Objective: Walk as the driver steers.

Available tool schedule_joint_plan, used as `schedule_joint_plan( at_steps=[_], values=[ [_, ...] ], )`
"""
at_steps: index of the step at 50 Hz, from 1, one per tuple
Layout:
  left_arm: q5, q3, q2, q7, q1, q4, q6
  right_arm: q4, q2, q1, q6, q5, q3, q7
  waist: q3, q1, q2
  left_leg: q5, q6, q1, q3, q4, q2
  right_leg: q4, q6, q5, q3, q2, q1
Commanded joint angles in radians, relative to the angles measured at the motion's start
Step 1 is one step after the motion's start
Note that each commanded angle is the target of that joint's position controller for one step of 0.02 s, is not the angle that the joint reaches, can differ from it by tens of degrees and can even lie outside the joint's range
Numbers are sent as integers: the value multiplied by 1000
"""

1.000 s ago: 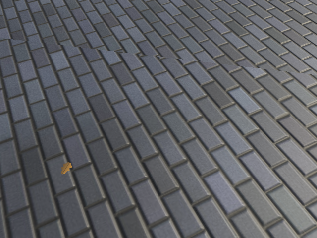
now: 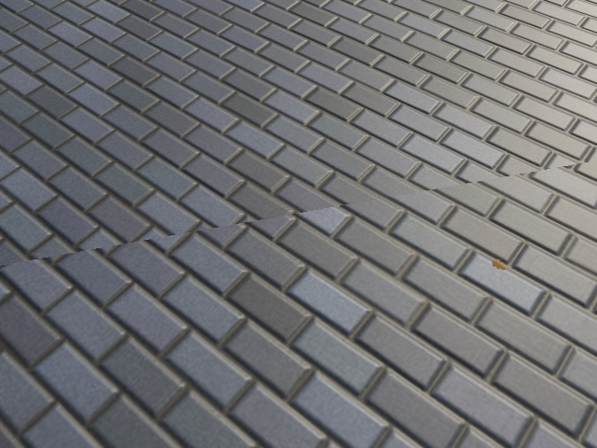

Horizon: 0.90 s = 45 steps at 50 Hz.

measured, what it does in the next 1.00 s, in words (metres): walks ahead: left foot, then right foot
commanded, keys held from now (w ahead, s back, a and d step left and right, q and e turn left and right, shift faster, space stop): w+e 0.08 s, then no key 0.92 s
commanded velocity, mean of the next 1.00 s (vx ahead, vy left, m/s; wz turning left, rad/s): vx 0.16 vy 0.00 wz -0.18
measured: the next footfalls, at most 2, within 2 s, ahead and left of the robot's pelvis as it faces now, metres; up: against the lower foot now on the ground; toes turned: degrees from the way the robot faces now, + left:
left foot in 0.26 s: +0.35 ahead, +0.13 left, +0.00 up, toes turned -9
right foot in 0.58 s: +0.26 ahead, -0.11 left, +0.00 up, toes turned -6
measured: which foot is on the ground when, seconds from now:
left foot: up 0.00-0.24, down 0.26-1.00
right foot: down 0.00-0.28, up 0.30-0.56, down 0.58-1.00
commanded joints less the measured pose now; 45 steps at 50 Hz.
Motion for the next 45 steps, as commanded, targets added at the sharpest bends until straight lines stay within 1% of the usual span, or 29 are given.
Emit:
schedule_joint_plan(
  at_steps=[1,4,6,8,9,11,12,13,14,15,16,17,18,19,20,21,22,23,25,27,28,29,30,31,32,33,35,37,45],
  values=[
    [-3,41,162,21,-28,-80,-23,-61,-80,9,7,-13,-22,-4,-76,-35,-41,102,-41,-76,2,-146,12,-198,-207,281,269,-254,62],
    [-10,47,177,34,10,-66,-16,-91,-45,-105,8,-10,-6,1,-55,9,-74,318,-55,-20,9,-389,-32,-189,-154,191,212,-195,10],
    [-7,45,172,39,38,-49,-8,-102,-44,-157,2,-6,-2,9,-47,34,-97,433,-52,40,29,-503,-70,-157,-121,248,189,-182,-2],
    [-9,43,162,43,79,-24,1,-112,-56,-177,-6,-5,-6,19,-62,48,-111,477,-33,68,21,-557,-87,-102,-97,289,208,-197,45],
    [-9,40,153,46,89,-17,5,-113,-65,-176,-9,-6,-10,23,-73,48,-116,469,-19,72,11,-580,-91,-65,-86,299,228,-209,84],
    [-2,37,142,52,77,-14,12,-105,-88,-141,-15,-13,-20,28,-91,24,-132,416,15,94,-3,-610,-91,20,-65,346,271,-233,153],
    [0,34,133,54,54,-18,14,-90,-93,-91,-19,-17,-25,27,-106,-7,-136,426,36,148,7,-644,-92,76,-49,382,275,-224,165],
    [1,28,115,53,37,-26,14,-74,-106,-32,-25,-30,-30,24,-137,-42,-122,542,59,253,22,-695,-79,165,-19,416,256,-178,156],
    [18,12,70,51,75,-45,9,-77,-162,33,-31,-51,-38,20,-258,-44,-18,896,121,494,-98,-614,71,362,26,216,227,-110,51],
    [5,-4,34,48,242,-12,7,-63,-175,96,-13,-53,-40,19,-403,-24,210,1106,318,785,-370,-585,299,681,105,-406,159,9,-185],
    [-6,4,105,43,287,9,13,-42,-119,133,4,-12,-30,28,-470,-29,202,835,351,795,-524,-629,340,798,124,-556,195,-22,-256],
    [-14,20,158,47,187,5,30,-52,-88,84,15,1,-18,30,-355,-52,107,613,311,688,-466,-674,290,857,144,-497,194,-55,-297],
    [-12,22,160,55,98,-10,50,-59,-57,18,28,-7,-3,29,-262,-48,51,475,269,565,-382,-713,237,833,157,-446,154,-83,-304],
    [-3,22,147,60,61,-22,68,-62,-37,-45,35,-14,10,29,-188,-25,52,384,250,438,-335,-751,208,766,163,-403,139,-114,-277],
    [1,20,125,61,59,-23,82,-57,-34,-84,43,-18,12,27,-147,1,86,313,226,337,-279,-788,165,661,164,-375,119,-145,-213],
    [2,12,95,63,71,-14,88,-50,-45,-106,51,-23,8,27,-119,13,118,301,206,260,-210,-813,116,550,165,-359,78,-142,-139],
    [6,6,70,66,82,-2,86,-44,-56,-110,55,-27,4,24,-123,15,134,341,207,232,-166,-816,93,468,166,-351,48,-133,-80],
    [11,-1,53,66,84,7,82,-35,-62,-102,57,-24,1,20,-143,10,137,387,216,239,-146,-808,91,396,164,-324,38,-133,-38],
    [12,-1,55,62,83,23,78,-16,-72,-82,62,-13,-1,14,-189,5,121,373,228,264,-141,-796,106,271,153,-189,28,-134,40],
    [17,-2,50,55,84,40,79,-9,-66,-101,72,-1,5,10,-182,24,98,181,202,215,-121,-794,89,118,128,-25,5,-122,143],
    [29,-2,55,53,58,33,80,1,-45,-86,73,-1,14,11,-160,20,81,40,160,175,-115,-803,64,65,109,14,19,-131,179],
    [41,-1,80,54,26,14,79,15,-25,-65,72,-8,23,14,-131,7,45,-93,107,135,-100,-794,37,30,82,35,84,-186,191],
    [33,13,143,58,-9,10,81,17,-40,-36,74,-16,17,16,-74,-44,-44,-148,64,141,-41,-782,-29,28,46,-116,110,-204,88],
    [29,11,118,56,-16,21,75,20,-44,-58,76,-19,17,14,-44,-32,-78,-99,41,209,-6,-748,-53,10,38,-258,97,-182,-13],
    [33,1,83,55,-26,23,66,23,-40,-62,77,-16,18,10,-32,-30,-85,-50,41,242,-5,-721,-53,-5,52,-265,91,-174,-44],
    [35,-3,70,54,-33,27,56,34,-32,-52,78,-12,19,6,-32,-34,-93,-6,49,259,-2,-703,-50,-9,69,-212,88,-172,-45],
    [28,-5,65,53,-31,36,36,54,-29,-26,79,-12,19,1,-48,-39,-98,100,55,275,13,-671,-58,9,83,-87,86,-172,-16],
    [21,-4,71,53,-15,48,27,72,-28,-19,78,-11,19,0,-72,-35,-76,196,55,302,19,-651,-58,29,83,-3,83,-170,7],
    [15,-8,66,54,-12,94,30,142,-41,-31,95,1,13,-10,-86,-30,-28,336,50,356,17,-626,-52,46,82,127,62,-153,46]
  ],
)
